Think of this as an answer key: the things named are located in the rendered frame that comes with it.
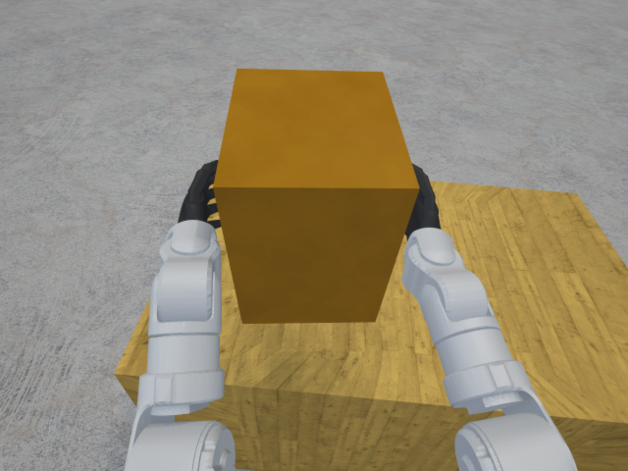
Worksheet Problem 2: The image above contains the left robot hand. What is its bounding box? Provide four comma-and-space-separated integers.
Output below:
178, 160, 222, 229

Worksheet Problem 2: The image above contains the right robot hand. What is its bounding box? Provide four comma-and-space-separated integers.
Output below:
405, 164, 441, 240

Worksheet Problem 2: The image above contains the left robot forearm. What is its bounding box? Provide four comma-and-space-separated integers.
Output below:
124, 220, 225, 471

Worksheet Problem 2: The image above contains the right robot forearm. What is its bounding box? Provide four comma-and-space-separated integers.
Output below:
401, 228, 578, 471

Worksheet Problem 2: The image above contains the pedestal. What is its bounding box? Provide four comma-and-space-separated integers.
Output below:
114, 181, 628, 471

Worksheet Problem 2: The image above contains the robot left upper arm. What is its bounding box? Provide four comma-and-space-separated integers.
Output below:
126, 421, 236, 471

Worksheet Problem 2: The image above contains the carton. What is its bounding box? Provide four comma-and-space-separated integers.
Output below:
213, 69, 420, 324

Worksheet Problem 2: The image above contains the robot right upper arm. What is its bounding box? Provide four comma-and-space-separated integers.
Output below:
454, 411, 576, 471

